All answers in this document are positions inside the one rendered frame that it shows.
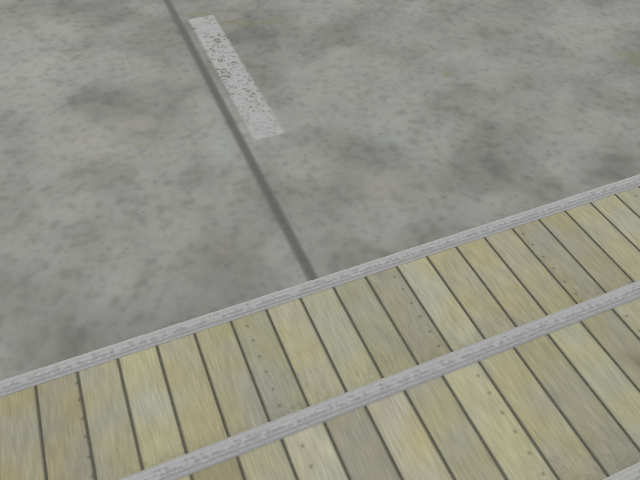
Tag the stairs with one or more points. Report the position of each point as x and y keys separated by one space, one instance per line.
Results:
x=508 y=351

